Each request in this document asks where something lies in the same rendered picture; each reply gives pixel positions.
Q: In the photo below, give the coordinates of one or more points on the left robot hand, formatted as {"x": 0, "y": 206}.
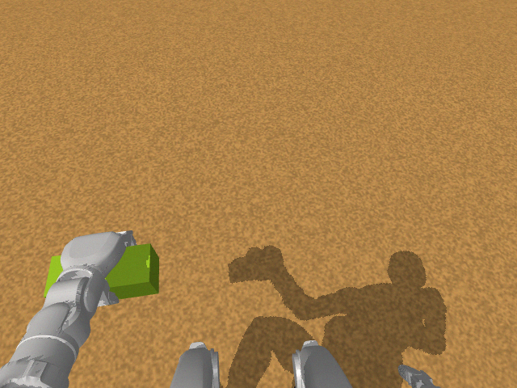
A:
{"x": 101, "y": 251}

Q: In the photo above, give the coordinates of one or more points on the left robot arm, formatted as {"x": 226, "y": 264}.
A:
{"x": 48, "y": 350}

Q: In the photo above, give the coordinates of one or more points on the right robot hand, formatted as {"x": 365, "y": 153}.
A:
{"x": 415, "y": 378}

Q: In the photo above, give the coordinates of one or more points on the carton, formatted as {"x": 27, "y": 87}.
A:
{"x": 135, "y": 275}

